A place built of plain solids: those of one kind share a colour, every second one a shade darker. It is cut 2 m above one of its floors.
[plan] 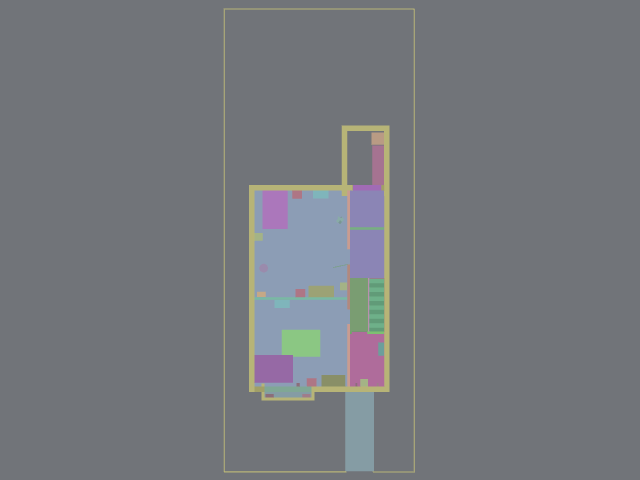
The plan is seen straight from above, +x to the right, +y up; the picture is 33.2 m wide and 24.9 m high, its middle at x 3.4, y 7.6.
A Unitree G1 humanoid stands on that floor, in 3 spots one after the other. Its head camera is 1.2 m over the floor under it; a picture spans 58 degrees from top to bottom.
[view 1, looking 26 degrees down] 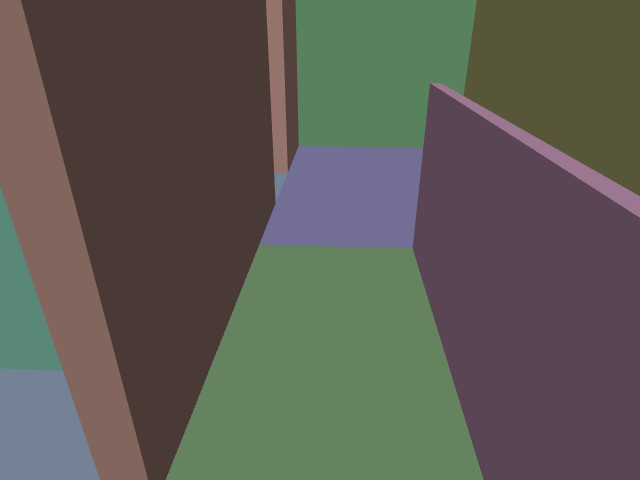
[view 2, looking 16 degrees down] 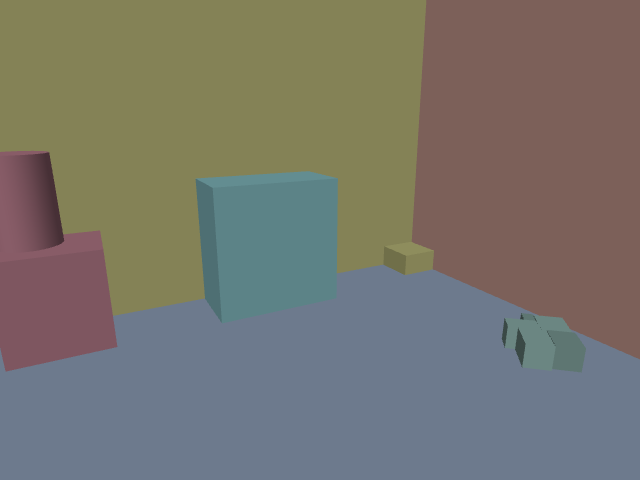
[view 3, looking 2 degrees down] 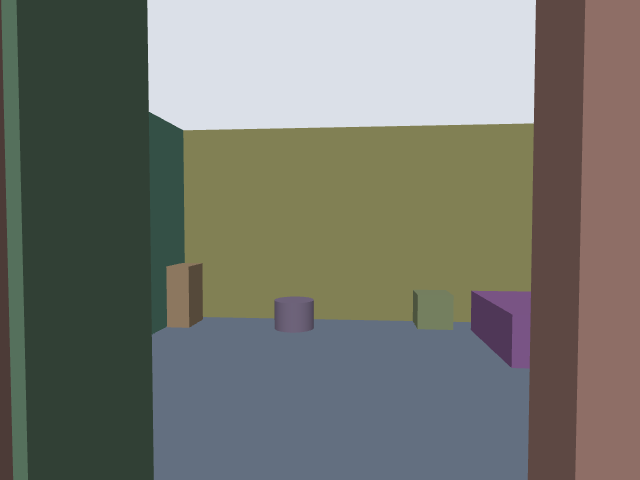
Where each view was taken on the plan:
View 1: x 5.45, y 3.25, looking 93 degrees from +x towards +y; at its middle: upper_floor_back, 2.73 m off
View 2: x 2.45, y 7.38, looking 62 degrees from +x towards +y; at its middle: dresser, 2.79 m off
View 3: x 5.45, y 6.88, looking -175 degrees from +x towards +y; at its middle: wall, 5.48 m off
